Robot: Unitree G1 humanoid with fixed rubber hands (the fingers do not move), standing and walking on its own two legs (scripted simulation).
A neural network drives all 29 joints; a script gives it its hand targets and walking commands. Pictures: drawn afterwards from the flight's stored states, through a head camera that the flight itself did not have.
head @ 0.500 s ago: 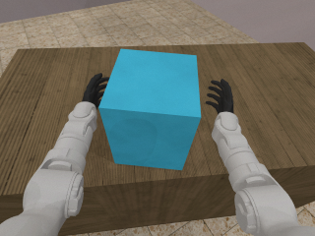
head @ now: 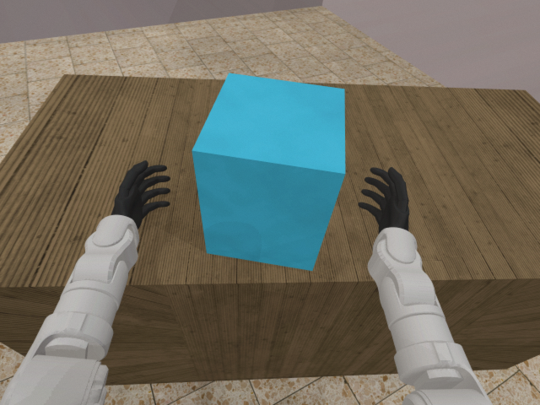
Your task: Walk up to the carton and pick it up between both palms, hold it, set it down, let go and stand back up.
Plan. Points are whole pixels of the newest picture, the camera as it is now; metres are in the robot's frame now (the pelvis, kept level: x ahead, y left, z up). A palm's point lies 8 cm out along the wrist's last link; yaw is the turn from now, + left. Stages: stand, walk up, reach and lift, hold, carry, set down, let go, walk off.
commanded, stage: set down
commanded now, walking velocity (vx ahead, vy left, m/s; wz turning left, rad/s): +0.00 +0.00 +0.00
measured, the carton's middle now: (272, 175) +0.48 -0.01 +0.06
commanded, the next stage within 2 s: none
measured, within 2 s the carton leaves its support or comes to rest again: neither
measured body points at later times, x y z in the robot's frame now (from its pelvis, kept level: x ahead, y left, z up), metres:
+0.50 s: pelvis +0.02 +0.01 +0.00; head +0.04 +0.02 +0.45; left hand +0.35 +0.21 +0.03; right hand +0.31 -0.18 +0.05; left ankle +0.05 +0.12 -0.74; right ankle +0.04 -0.13 -0.74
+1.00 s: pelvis +0.04 +0.01 +0.01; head +0.02 +0.00 +0.46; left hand +0.25 +0.24 +0.06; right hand +0.23 -0.17 +0.04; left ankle +0.05 +0.12 -0.74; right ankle +0.04 -0.13 -0.74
